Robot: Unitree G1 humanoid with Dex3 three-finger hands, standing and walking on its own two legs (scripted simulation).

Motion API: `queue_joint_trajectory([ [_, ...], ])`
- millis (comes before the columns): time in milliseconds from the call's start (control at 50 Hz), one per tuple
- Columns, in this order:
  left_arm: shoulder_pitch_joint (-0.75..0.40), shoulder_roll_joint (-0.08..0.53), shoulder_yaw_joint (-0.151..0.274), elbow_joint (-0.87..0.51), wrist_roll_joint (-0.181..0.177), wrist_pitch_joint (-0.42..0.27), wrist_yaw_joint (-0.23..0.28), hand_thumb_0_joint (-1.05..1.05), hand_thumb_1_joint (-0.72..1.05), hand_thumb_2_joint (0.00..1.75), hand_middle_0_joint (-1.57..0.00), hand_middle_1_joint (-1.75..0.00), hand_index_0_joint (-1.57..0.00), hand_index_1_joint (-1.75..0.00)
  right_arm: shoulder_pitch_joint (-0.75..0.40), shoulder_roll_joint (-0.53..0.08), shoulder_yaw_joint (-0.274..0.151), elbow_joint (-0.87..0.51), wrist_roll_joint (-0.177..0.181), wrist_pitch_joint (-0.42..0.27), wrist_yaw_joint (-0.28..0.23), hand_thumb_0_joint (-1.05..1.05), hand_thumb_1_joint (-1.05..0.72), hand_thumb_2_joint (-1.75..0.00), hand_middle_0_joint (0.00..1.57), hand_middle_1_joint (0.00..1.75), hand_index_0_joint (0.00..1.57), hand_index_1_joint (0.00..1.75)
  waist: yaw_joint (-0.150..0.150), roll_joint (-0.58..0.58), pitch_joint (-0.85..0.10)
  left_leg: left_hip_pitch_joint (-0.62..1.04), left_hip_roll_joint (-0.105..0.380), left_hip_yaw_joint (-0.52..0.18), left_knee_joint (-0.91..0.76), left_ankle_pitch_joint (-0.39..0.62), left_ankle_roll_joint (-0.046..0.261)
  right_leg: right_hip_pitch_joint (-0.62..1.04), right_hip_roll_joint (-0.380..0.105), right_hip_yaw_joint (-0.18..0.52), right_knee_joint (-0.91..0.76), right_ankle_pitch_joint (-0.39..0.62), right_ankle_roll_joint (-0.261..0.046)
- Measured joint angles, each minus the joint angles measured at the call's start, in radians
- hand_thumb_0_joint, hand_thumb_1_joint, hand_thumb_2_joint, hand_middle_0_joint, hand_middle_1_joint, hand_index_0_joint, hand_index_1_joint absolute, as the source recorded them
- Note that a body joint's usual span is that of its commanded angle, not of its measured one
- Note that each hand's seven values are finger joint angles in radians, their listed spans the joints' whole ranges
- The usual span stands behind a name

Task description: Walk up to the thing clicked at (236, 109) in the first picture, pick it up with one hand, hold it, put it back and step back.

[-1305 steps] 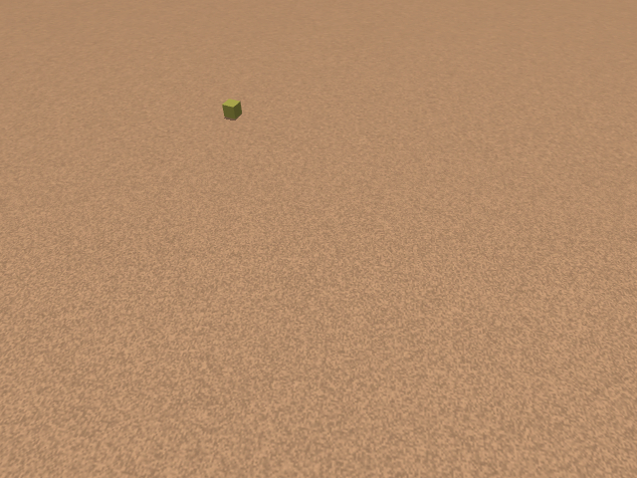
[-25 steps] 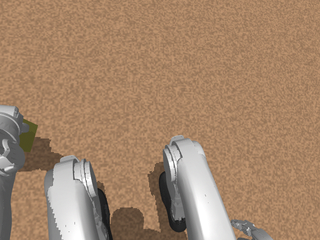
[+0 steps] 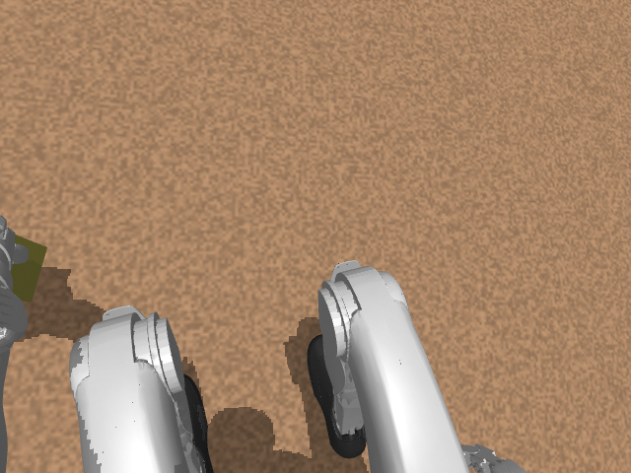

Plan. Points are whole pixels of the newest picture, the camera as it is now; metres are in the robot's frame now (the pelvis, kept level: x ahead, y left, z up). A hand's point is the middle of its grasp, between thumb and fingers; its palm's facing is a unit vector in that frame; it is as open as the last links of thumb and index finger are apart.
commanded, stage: crouch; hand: left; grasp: from above
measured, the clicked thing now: out of the picture +0.41 +0.35 -0.21
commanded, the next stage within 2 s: lower in 0.08 s
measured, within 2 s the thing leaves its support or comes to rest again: neither
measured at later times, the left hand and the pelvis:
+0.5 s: hand out of the picture +0.41 +0.35 -0.19, palm faces -0.03 -0.46 -0.89, open 10.0 cm; pelvis +0.00 +0.00 -0.01, yaw -1 degrees
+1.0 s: hand out of the picture +0.41 +0.35 -0.22, palm faces +0.02 -0.46 -0.89, open 10.0 cm; pelvis +0.00 +0.01 -0.02, yaw -4 degrees
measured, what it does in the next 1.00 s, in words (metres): stands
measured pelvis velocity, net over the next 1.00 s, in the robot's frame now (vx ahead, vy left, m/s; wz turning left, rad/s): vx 0.00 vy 0.01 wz -0.07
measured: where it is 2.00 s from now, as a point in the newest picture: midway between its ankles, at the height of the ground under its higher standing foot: (269, 438)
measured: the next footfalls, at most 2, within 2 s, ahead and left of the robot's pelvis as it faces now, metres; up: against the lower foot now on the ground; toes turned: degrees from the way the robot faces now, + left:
none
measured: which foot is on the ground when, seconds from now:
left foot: down 0.00-1.00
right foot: down 0.00-1.00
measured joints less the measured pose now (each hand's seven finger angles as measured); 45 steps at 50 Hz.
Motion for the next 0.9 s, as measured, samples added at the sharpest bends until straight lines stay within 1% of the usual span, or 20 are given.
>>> queue_joint_trajectory([
  [120,0.004,0.016,-0.006,0.021,0.006,-0.007,0.008,-0.01,-0.06,0.39,-0.81,-0.21,-0.87,-0.30,-0.003,0.002,0.006,0.000,-0.010,-0.011,0.005,0.00,-0.91,-0.91,0.19,0.30,0.19,0.30,-0.003,-0.004,0.006,-0.011,-0.002,-0.006,0.013,0.008,0.002,-0.006,0.000,-0.004,0.008,0.008,0.002],
  [260,0.010,0.026,0.008,0.023,0.004,-0.017,0.011,0.00,-0.04,0.38,-0.81,-0.19,-0.87,-0.28,-0.006,0.000,0.015,0.009,-0.014,-0.023,0.007,0.00,-0.91,-0.90,0.19,0.30,0.19,0.30,-0.003,-0.010,0.021,-0.017,-0.004,-0.007,0.023,0.011,0.007,-0.006,0.001,-0.005,0.013,0.010,0.009],
  [360,-0.007,0.047,-0.012,0.049,0.005,-0.025,0.009,0.00,-0.04,0.38,-0.81,-0.17,-0.87,-0.26,-0.007,0.002,0.031,0.016,-0.022,-0.035,0.012,0.00,-0.91,-0.90,0.19,0.30,0.19,0.30,-0.012,-0.023,0.036,-0.020,-0.005,-0.013,0.034,0.011,0.009,-0.005,0.001,-0.009,0.019,0.011,0.011],
  [460,-0.016,0.064,-0.015,0.073,0.013,-0.033,0.032,0.00,-0.03,0.37,-0.82,-0.14,-0.88,-0.24,-0.010,0.003,0.043,0.013,-0.032,-0.044,0.020,0.00,-0.91,-0.90,0.19,0.30,0.19,0.30,-0.025,-0.034,0.062,-0.020,-0.007,-0.023,0.045,0.008,0.008,0.001,0.001,-0.018,0.022,0.010,0.012],
  [520,-0.018,0.074,-0.012,0.084,0.001,-0.033,0.048,0.00,-0.03,0.36,-0.82,-0.12,-0.88,-0.22,-0.016,-0.001,0.051,0.008,-0.039,-0.052,0.027,0.00,-0.91,-0.90,0.19,0.30,0.19,0.30,-0.035,-0.041,0.084,-0.015,-0.007,-0.029,0.048,0.006,0.008,0.008,0.002,-0.023,0.021,0.009,0.012],
  [600,-0.021,0.087,0.015,0.085,-0.023,-0.042,0.069,0.00,-0.02,0.35,-0.83,-0.10,-0.89,-0.20,-0.027,-0.011,0.069,0.004,-0.050,-0.061,0.038,0.00,-0.91,-0.90,0.19,0.30,0.19,0.30,-0.044,-0.052,0.115,-0.010,-0.007,-0.039,0.051,0.004,0.006,0.017,0.004,-0.031,0.019,0.010,0.012],
  [660,-0.025,0.100,0.028,0.087,-0.028,-0.048,0.078,0.00,-0.02,0.35,-0.83,-0.08,-0.89,-0.19,-0.036,-0.020,0.084,-0.002,-0.055,-0.064,0.047,0.00,-0.91,-0.90,0.19,0.30,0.19,0.30,-0.052,-0.062,0.134,-0.008,-0.008,-0.047,0.057,0.002,0.005,0.021,0.005,-0.038,0.020,0.011,0.012],
  [740,-0.030,0.122,0.038,0.086,-0.025,-0.053,0.089,0.00,-0.02,0.35,-0.84,-0.07,-0.90,-0.18,-0.048,-0.033,0.098,-0.009,-0.060,-0.069,0.061,0.00,-0.91,-0.91,0.19,0.30,0.19,0.30,-0.064,-0.071,0.157,-0.007,-0.009,-0.058,0.071,0.000,0.005,0.027,0.006,-0.047,0.026,0.011,0.013],
  [820,-0.031,0.142,0.039,0.080,-0.022,-0.061,0.100,0.00,-0.02,0.35,-0.84,-0.06,-0.90,-0.18,-0.054,-0.043,0.104,-0.018,-0.059,-0.071,0.074,0.00,-0.91,-0.91,0.19,0.30,0.19,0.30,-0.069,-0.077,0.172,-0.007,-0.009,-0.067,0.084,-0.003,0.007,0.031,0.009,-0.054,0.031,0.011,0.017],
  [860,-0.028,0.149,0.033,0.082,-0.022,-0.063,0.102,0.00,-0.02,0.35,-0.84,-0.06,-0.90,-0.18,-0.054,-0.048,0.108,-0.022,-0.057,-0.074,0.081,0.00,-0.91,-0.91,0.19,0.30,0.19,0.30,-0.070,-0.077,0.175,-0.008,-0.009,-0.071,0.090,-0.005,0.008,0.033,0.010,-0.056,0.032,0.011,0.019],
  [900,-0.023,0.153,0.020,0.085,-0.030,-0.063,0.101,-0.01,-0.02,0.35,-0.84,-0.07,-0.90,-0.18,-0.051,-0.052,0.112,-0.030,-0.055,-0.076,0.087,0.00,-0.91,-0.91,0.19,0.30,0.19,0.30,-0.071,-0.076,0.175,-0.009,-0.009,-0.072,0.094,-0.007,0.010,0.034,0.011,-0.057,0.033,0.010,0.021],
])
